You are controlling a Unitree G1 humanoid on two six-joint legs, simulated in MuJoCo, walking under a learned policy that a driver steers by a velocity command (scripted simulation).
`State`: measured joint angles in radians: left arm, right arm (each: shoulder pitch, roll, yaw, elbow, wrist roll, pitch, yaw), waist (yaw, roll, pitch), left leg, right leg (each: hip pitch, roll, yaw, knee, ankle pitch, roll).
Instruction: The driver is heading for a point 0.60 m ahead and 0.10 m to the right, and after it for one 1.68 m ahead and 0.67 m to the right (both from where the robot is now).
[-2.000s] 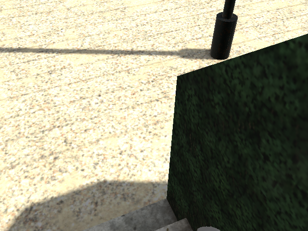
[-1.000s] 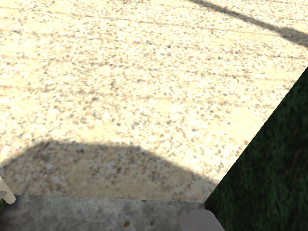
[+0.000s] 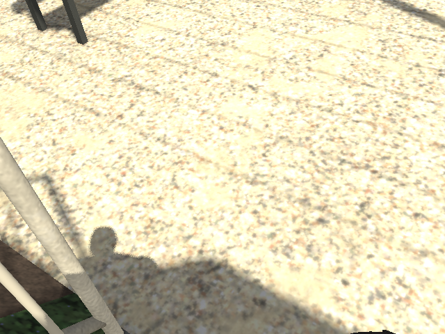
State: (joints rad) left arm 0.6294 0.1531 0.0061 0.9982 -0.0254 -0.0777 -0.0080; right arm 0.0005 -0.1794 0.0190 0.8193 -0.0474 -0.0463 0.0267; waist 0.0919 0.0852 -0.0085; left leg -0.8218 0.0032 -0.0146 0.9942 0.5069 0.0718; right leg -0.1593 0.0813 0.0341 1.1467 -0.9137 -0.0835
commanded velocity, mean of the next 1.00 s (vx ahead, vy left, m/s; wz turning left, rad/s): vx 0.95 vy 0.00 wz -0.31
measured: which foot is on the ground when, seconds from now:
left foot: up 0.00-0.10, down 0.12-0.50, up 0.52-0.80, down 0.82-1.00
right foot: down 0.00-0.12, up 0.14-0.48, down 0.50-0.84, up 0.86-1.00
